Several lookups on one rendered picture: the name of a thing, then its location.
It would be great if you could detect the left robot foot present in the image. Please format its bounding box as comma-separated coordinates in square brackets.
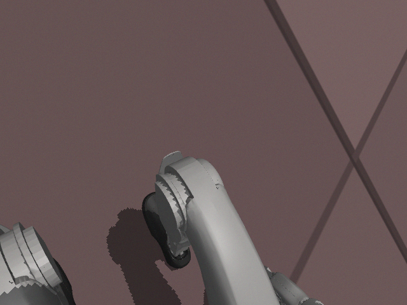
[53, 259, 76, 305]

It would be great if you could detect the right robot hand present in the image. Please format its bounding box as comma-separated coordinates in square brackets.
[264, 266, 309, 305]

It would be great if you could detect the right robot foot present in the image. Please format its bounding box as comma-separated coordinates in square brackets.
[142, 192, 191, 269]

